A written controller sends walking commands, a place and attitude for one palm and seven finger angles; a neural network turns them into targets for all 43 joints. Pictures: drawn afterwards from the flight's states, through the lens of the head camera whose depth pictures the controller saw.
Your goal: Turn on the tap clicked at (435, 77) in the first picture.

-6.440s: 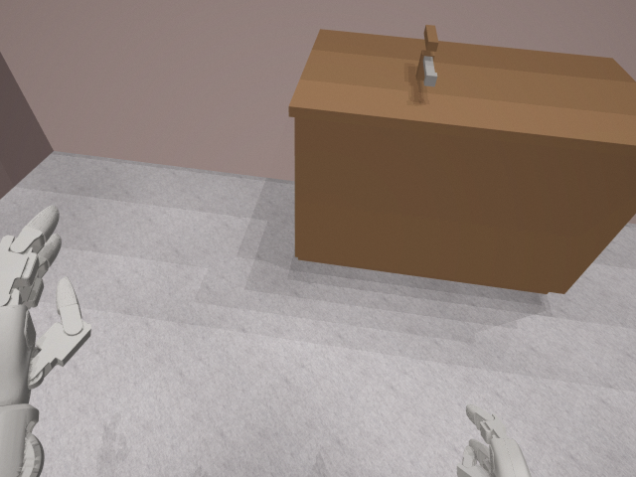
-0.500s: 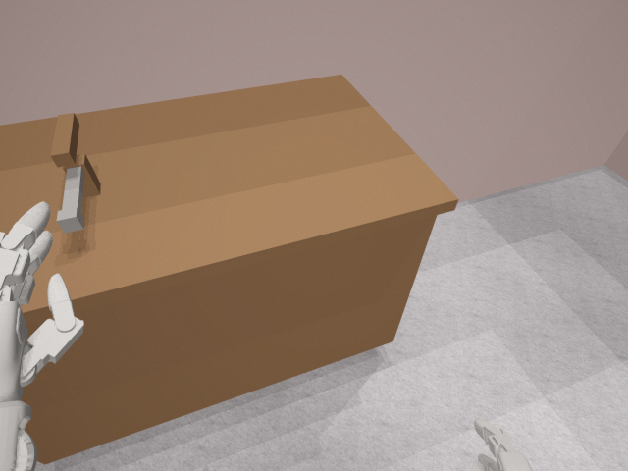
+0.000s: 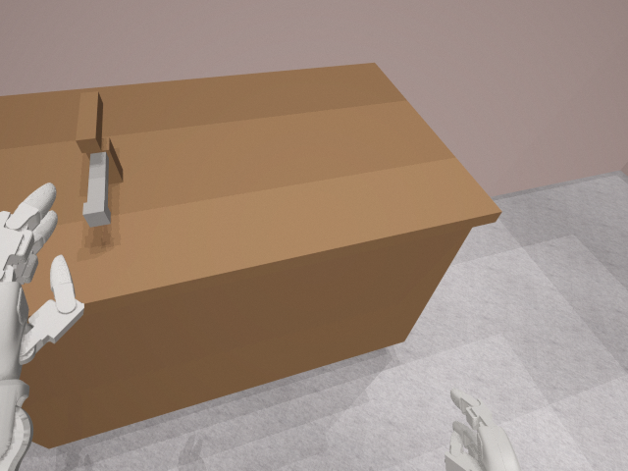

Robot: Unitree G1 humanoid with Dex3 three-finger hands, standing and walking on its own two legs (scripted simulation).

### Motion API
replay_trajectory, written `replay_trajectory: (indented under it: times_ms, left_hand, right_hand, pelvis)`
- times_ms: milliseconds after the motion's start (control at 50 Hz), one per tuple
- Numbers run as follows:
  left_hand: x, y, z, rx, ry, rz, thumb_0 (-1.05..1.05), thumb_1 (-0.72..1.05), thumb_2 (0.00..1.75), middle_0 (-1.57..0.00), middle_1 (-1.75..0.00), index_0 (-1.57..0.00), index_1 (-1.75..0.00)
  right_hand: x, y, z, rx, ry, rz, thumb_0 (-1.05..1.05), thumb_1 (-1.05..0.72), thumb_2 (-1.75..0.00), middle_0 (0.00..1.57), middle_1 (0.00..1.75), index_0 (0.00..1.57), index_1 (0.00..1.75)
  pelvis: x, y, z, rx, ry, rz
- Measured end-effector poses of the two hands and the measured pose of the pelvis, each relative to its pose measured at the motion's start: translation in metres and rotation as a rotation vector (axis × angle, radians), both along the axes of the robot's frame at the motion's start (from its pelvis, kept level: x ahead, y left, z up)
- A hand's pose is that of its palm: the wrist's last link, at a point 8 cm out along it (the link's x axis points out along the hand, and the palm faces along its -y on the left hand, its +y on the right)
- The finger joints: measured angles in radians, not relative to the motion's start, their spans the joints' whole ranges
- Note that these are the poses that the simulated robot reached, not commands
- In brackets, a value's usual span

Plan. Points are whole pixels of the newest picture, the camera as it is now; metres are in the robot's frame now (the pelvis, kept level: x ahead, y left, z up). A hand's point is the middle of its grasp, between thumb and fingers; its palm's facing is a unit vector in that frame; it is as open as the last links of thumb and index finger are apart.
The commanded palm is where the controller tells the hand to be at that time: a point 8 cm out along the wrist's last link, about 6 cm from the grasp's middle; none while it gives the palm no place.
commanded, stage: shuffle to correct the standing spot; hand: left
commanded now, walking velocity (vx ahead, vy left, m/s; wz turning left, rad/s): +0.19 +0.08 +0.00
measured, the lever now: (97, 213) +0.42 +0.37 +0.04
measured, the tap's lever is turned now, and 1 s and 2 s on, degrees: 0 0 0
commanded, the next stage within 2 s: come to a stop and stand still in 0.76 s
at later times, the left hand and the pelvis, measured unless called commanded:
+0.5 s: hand (88, 250) +0.28 +0.27 +0.16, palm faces +0.41 -0.84 -0.37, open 7.5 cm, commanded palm +0.21 +0.30 +0.17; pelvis +0.06 +0.02 -0.02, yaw +1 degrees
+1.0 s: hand (64, 226) +0.30 +0.30 +0.16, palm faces +0.45 -0.81 -0.37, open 7.5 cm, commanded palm +0.23 +0.33 +0.17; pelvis +0.08 +0.04 -0.02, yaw +2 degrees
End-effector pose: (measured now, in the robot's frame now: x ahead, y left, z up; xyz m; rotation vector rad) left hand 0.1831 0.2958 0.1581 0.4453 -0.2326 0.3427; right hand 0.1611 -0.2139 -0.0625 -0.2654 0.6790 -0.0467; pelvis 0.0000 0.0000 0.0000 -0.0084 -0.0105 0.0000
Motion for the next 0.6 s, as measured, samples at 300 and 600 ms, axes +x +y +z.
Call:
replay_trajectory:
  times_ms: [300, 600]
  left_hand:
    - [0.042, 0.010, 0.011, 0.014, -0.085, -0.002, 0.01, 0.89, 0.90, -0.21, -0.30, -0.20, -0.30]
    - [0.055, 0.011, 0.014, 0.061, -0.128, -0.009, 0.01, 0.88, 0.90, -0.21, -0.30, -0.21, -0.30]
  right_hand:
    - [0.069, 0.021, -0.003, 0.023, -0.043, 0.016, 0.01, -0.90, -0.90, 0.21, 0.30, 0.21, 0.30]
    - [0.064, 0.006, -0.030, 0.015, 0.046, -0.047, 0.01, -0.90, -0.90, 0.20, 0.30, 0.20, 0.30]
  pelvis:
    - [0.046, 0.014, -0.011, -0.024, 0.016, 0.013]
    - [0.062, 0.018, -0.026, -0.022, -0.003, 0.013]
